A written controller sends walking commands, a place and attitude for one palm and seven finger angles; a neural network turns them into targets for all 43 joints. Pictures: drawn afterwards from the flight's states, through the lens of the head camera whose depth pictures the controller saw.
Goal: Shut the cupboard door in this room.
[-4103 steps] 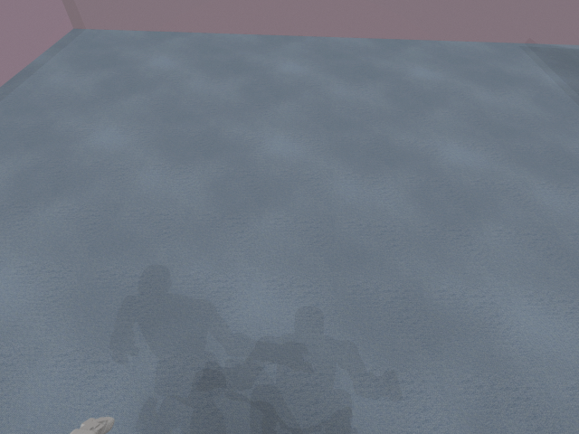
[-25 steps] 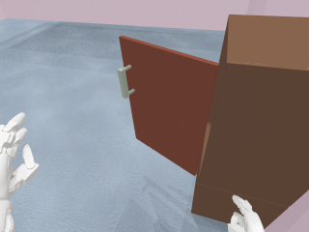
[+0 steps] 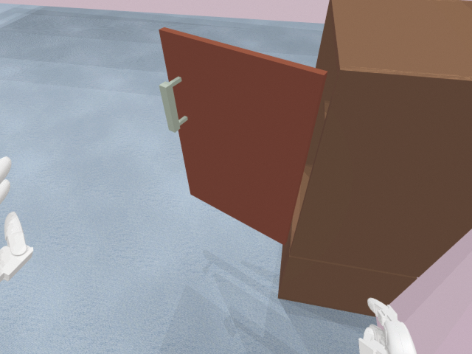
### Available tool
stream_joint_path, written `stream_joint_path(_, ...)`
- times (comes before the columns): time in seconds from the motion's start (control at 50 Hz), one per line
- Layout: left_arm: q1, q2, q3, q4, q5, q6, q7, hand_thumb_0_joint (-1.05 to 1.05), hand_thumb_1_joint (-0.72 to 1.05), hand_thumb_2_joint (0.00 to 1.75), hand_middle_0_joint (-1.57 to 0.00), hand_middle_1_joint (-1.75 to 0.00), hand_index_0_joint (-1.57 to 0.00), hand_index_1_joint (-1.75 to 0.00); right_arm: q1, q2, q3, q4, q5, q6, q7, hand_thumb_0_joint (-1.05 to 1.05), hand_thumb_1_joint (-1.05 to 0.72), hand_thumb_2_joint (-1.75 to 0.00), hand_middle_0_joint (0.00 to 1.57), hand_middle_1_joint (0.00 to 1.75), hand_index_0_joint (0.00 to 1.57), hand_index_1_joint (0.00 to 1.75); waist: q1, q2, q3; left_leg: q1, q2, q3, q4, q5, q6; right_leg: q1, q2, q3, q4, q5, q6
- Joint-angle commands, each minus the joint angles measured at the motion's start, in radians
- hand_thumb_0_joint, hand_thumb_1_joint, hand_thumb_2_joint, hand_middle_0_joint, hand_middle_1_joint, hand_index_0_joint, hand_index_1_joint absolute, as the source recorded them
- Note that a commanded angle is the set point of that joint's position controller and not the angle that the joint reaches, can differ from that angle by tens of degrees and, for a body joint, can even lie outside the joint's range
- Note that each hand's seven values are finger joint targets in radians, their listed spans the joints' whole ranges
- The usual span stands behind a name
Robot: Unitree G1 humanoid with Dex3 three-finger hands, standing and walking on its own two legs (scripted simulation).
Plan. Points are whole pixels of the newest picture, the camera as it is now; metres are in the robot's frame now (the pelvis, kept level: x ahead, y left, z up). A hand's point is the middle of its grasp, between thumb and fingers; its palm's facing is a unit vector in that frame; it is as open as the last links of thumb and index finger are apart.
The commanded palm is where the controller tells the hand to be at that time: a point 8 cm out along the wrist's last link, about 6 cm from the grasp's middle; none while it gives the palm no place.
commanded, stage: step back with the hand held close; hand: left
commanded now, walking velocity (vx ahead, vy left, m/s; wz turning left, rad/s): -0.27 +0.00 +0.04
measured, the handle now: (175, 104) +0.68 +0.20 +0.06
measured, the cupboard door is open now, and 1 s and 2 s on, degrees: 68 68 68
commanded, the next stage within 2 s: stop stepping back and stand still in 1.14 s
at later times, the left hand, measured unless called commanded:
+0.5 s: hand out of the picture +0.13 +0.27 +0.17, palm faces +0.51 -0.75 -0.42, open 7.4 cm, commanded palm +0.06 +0.30 +0.18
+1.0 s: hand out of the picture +0.05 +0.22 +0.18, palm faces +0.39 -0.79 -0.48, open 7.4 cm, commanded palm -0.01 +0.27 +0.18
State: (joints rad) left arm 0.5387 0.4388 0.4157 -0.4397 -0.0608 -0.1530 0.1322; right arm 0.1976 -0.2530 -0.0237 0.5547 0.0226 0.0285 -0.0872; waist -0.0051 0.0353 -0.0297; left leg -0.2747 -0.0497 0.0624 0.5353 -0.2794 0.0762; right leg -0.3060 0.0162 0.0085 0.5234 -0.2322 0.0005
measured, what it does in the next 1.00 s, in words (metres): walks backwards: right foot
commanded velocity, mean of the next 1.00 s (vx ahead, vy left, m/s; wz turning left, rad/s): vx -0.36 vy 0.00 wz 0.02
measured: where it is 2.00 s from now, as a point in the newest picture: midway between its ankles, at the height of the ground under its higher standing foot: outside the picture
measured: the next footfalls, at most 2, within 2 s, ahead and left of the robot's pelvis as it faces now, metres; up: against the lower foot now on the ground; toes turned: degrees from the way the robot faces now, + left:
right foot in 0.74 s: -0.09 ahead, -0.13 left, +0.00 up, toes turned +6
left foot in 1.16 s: -0.15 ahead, +0.14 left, +0.00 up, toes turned +4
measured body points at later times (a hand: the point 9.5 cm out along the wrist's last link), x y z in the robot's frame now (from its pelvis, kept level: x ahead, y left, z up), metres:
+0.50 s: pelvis -0.07 +0.00 -0.02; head -0.07 +0.01 +0.43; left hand +0.10 +0.31 +0.19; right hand +0.09 -0.25 -0.10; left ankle +0.00 +0.07 -0.73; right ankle +0.02 -0.12 -0.73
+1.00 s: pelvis -0.14 -0.03 -0.01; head -0.14 -0.01 +0.44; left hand +0.02 +0.26 +0.21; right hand +0.06 -0.25 -0.06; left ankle -0.01 +0.07 -0.72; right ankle -0.13 -0.14 -0.73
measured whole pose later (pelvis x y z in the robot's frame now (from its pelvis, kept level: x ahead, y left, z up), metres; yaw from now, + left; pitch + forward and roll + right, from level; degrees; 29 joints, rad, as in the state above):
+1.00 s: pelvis -0.14 -0.03 -0.01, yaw +1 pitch +1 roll -2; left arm 0.56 0.48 0.42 -0.55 -0.05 -0.26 0.12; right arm 0.13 -0.17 0.00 0.59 0.00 -0.07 -0.05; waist -0.01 0.00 -0.04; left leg -0.55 0.02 0.01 0.63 -0.26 0.00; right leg -0.30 0.10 0.03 0.56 -0.28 -0.03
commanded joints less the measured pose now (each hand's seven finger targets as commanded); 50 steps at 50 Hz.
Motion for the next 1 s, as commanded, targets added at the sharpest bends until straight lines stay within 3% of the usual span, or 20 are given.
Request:
stream_joint_path(0.0, 0.002, 0.176, 0.151, -0.197, 0.0, -0.069, 0.026, 0.0, 0.9, 0.9, -0.2, -0.3, -0.2, -0.3, -0.086, -0.122, -0.037, -0.172, -0.002, -0.045, -0.008, 0.0, -0.9, -0.9, 0.2, 0.3, 0.2, 0.3, 0.008, 0.031, -0.131, -0.178, 0.187, -0.18, -0.14, 0.217, -0.016, 0.226, -0.063, 0.085, 0.055, 0.292, -0.011)
stream_joint_path(0.12, -0.077, 0.184, 0.173, -0.203, 0.03, -0.096, 0.031, 0.0, 0.9, 0.9, -0.2, -0.3, -0.2, -0.3, -0.085, -0.14, -0.037, -0.174, -0.011, -0.07, -0.014, 0.0, -0.9, -0.9, 0.2, 0.3, 0.2, 0.3, 0.009, 0.093, -0.037, -0.483, 0.232, -0.26, -0.281, -0.28, 0.036, 0.336, -0.01, 0.06, 0.146, 0.134, 0.009)
stream_joint_path(0.2, -0.138, 0.142, 0.137, -0.207, 0.047, -0.11, 0.031, 0.0, 0.9, 0.9, -0.2, -0.3, -0.2, -0.3, -0.059, -0.137, -0.035, -0.17, -0.012, -0.09, -0.011, 0.0, -0.9, -0.9, 0.2, 0.3, 0.2, 0.3, -0.003, 0.068, -0.013, -0.573, 0.235, -0.263, -0.273, -0.435, 0.05, 0.353, -0.012, 0.069, 0.187, 0.093, 0.008)
stream_joint_path(0.32, -0.178, 0.166, 0.163, -0.234, 0.065, -0.129, 0.037, 0.0, 0.9, 0.9, -0.2, -0.3, -0.2, -0.3, -0.047, -0.14, -0.039, -0.157, -0.018, -0.114, -0.005, 0.0, -0.9, -0.9, 0.2, 0.3, 0.2, 0.3, -0.003, 0.027, -0.018, -0.601, 0.194, -0.238, -0.186, -0.483, 0.046, 0.334, -0.041, 0.131, 0.156, 0.022, -0.012)
stream_joint_path(0.4, -0.148, 0.161, 0.153, -0.238, 0.056, -0.146, 0.046, 0.0, 0.9, 0.9, -0.2, -0.3, -0.2, -0.3, -0.037, -0.113, -0.032, -0.143, -0.021, -0.121, 0.008, 0.0, -0.9, -0.9, 0.2, 0.3, 0.2, 0.3, -0.011, -0.068, 0.002, -0.469, 0.121, -0.195, -0.015, -0.382, 0.005, 0.119, -0.146, 0.27, -0.02, -0.119, -0.069)
stream_joint_path(0.44, -0.116, 0.171, 0.16, -0.248, 0.046, -0.156, 0.052, 0.0, 0.9, 0.9, -0.2, -0.3, -0.2, -0.3, -0.039, -0.097, -0.028, -0.133, -0.022, -0.119, 0.015, 0.0, -0.9, -0.9, 0.2, 0.3, 0.2, 0.3, -0.013, -0.085, -0.025, -0.368, 0.11, -0.192, 0.015, -0.279, -0.016, 0.042, -0.186, 0.274, -0.065, -0.122, -0.089)
stream_joint_path(0.5, -0.063, 0.188, 0.183, -0.269, 0.042, -0.174, 0.059, 0.0, 0.9, 0.9, -0.2, -0.3, -0.2, -0.3, -0.043, -0.106, -0.03, -0.13, -0.019, -0.122, 0.015, 0.0, -0.9, -0.9, 0.2, 0.3, 0.2, 0.3, -0.016, -0.018, -0.07, -0.36, 0.137, -0.207, -0.061, -0.289, -0.001, 0.076, -0.125, 0.186, -0.018, -0.097, -0.054)
stream_joint_path(0.56, -0.039, 0.175, 0.21, -0.256, 0.051, -0.186, 0.056, 0.0, 0.9, 0.9, -0.2, -0.3, -0.2, -0.3, -0.061, -0.126, -0.035, -0.135, -0.018, -0.139, 0.0, 0.0, -0.9, -0.9, 0.2, 0.3, 0.2, 0.3, -0.004, 0.141, -0.082, -0.61, 0.269, -0.324, -0.28, -0.449, 0.054, 0.331, 0.01, 0.055, 0.255, 0.046, 0.002)
stream_joint_path(0.6, -0.069, 0.179, 0.224, -0.251, 0.058, -0.188, 0.046, 0.0, 0.9, 0.9, -0.2, -0.3, -0.2, -0.3, -0.061, -0.132, -0.049, -0.128, -0.023, -0.153, -0.002, 0.0, -0.9, -0.9, 0.2, 0.3, 0.2, 0.3, 0.002, 0.171, -0.076, -0.687, 0.342, -0.372, -0.344, -0.512, 0.078, 0.405, 0.065, 0.032, 0.361, 0.016, 0.021)
stream_joint_path(0.64, -0.076, 0.155, 0.195, -0.24, 0.049, -0.187, 0.033, 0.0, 0.9, 0.9, -0.2, -0.3, -0.2, -0.3, -0.06, -0.12, -0.046, -0.117, -0.034, -0.166, -0.002, 0.0, -0.9, -0.9, 0.2, 0.3, 0.2, 0.3, 0.001, 0.114, -0.029, -0.587, 0.34, -0.385, -0.324, -0.374, 0.072, 0.307, 0.073, 0.038, 0.325, -0.046, 0.014)
stream_joint_path(0.7, -0.068, 0.132, 0.146, -0.256, 0.024, -0.198, 0.021, 0.0, 0.9, 0.9, -0.2, -0.3, -0.2, -0.3, -0.059, -0.113, -0.04, -0.076, -0.041, -0.193, 0.009, 0.0, -0.9, -0.9, 0.2, 0.3, 0.2, 0.3, 0.002, 0.095, -0.072, -0.286, 0.315, -0.335, -0.243, -0.004, 0.042, 0.154, 0.059, 0.044, 0.155, -0.069, 0.004)
stream_joint_path(0.72, -0.079, 0.136, 0.141, -0.28, 0.025, -0.204, 0.023, 0.0, 0.9, 0.9, -0.2, -0.3, -0.2, -0.3, -0.06, -0.112, -0.042, -0.064, -0.042, -0.2, 0.011, 0.0, -0.9, -0.9, 0.2, 0.3, 0.2, 0.3, 0.004, 0.136, -0.109, -0.191, 0.297, -0.311, -0.208, 0.144, 0.032, 0.134, 0.048, 0.048, 0.1, -0.001, 0.001)
stream_joint_path(0.76, -0.095, 0.135, 0.114, -0.301, 0.014, -0.206, 0.023, 0.0, 0.9, 0.9, -0.2, -0.3, -0.2, -0.3, -0.068, -0.101, -0.037, -0.045, -0.039, -0.205, 0.016, 0.0, -0.9, -0.9, 0.2, 0.3, 0.2, 0.3, 0.009, 0.129, -0.209, 0.0, 0.285, -0.26, -0.149, 0.433, 0.01, 0.089, 0.036, 0.046, 0.035, 0.049, 0.005)
stream_joint_path(0.78, -0.098, 0.146, 0.115, -0.312, 0.014, -0.202, 0.023, 0.0, 0.9, 0.9, -0.2, -0.3, -0.2, -0.3, -0.077, -0.102, -0.037, -0.04, -0.039, -0.204, 0.018, 0.0, -0.9, -0.9, 0.2, 0.3, 0.2, 0.3, 0.012, 0.151, -0.26, 0.051, 0.283, -0.235, -0.139, 0.487, 0.003, 0.093, 0.039, 0.04, 0.037, 0.037, 0.01)
stream_joint_path(0.82, -0.058, 0.172, 0.14, -0.32, 0.006, -0.186, 0.027, 0.0, 0.9, 0.9, -0.2, -0.3, -0.2, -0.3, -0.079, -0.093, -0.043, -0.042, -0.032, -0.193, 0.022, 0.0, -0.9, -0.9, 0.2, 0.3, 0.2, 0.3, 0.01, 0.117, -0.334, 0.129, 0.258, -0.188, -0.091, 0.524, -0.011, 0.088, 0.022, 0.054, 0.007, 0.137, 0.021)
stream_joint_path(0.88, 0.002, 0.204, 0.184, -0.304, -0.01, -0.166, 0.02, 0.0, 0.9, 0.9, -0.2, -0.3, -0.2, -0.3, -0.123, -0.082, -0.036, -0.091, -0.018, -0.158, 0.018, 0.0, -0.9, -0.9, 0.2, 0.3, 0.2, 0.3, 0.003, 0.042, -0.262, -0.058, 0.214, -0.139, -0.088, 0.131, -0.022, 0.1, -0.022, 0.112, -0.024, 0.129, 0.011)
stream_joint_path(0.9, 0.014, 0.222, 0.202, -0.289, -0.011, -0.161, 0.02, 0.0, 0.9, 0.9, -0.2, -0.3, -0.2, -0.3, -0.124, -0.072, -0.033, -0.105, -0.017, -0.144, 0.017, 0.0, -0.9, -0.9, 0.2, 0.3, 0.2, 0.3, -0.005, -0.021, -0.216, -0.116, 0.168, -0.107, -0.049, -0.035, -0.041, 0.061, -0.08, 0.188, -0.091, 0.08, -0.011)
stream_joint_path(0.94, 0.01, 0.244, 0.198, -0.268, -0.004, -0.151, 0.028, 0.0, 0.9, 0.9, -0.2, -0.3, -0.2, -0.3, -0.104, -0.053, -0.031, -0.103, -0.018, -0.123, 0.016, 0.0, -0.9, -0.9, 0.2, 0.3, 0.2, 0.3, -0.015, -0.148, -0.114, -0.092, 0.053, -0.055, 0.21, -0.116, -0.106, -0.16, -0.28, 0.372, -0.278, -0.063, -0.117)
stream_joint_path(0.96, -0.005, 0.251, 0.198, -0.249, 0.008, -0.138, 0.038, 0.0, 0.9, 0.9, -0.2, -0.3, -0.2, -0.3, -0.117, -0.05, -0.03, -0.094, -0.03, -0.109, 0.014, 0.0, -0.9, -0.9, 0.2, 0.3, 0.2, 0.3, -0.004, -0.178, -0.069, -0.11, 0.038, -0.078, 0.366, -0.127, -0.111, -0.23, -0.347, 0.417, -0.305, -0.001, -0.169)
stream_joint_path(0.98, -0.009, 0.238, 0.184, -0.225, 0.015, -0.125, 0.045, 0.0, 0.9, 0.9, -0.2, -0.3, -0.2, -0.3, -0.119, -0.037, -0.024, -0.085, -0.032, -0.097, 0.013, 0.0, -0.9, -0.9, 0.2, 0.3, 0.2, 0.3, -0.006, -0.185, -0.05, -0.16, 0.039, -0.107, 0.455, -0.157, -0.109, -0.216, -0.364, 0.388, -0.289, 0.088, -0.19)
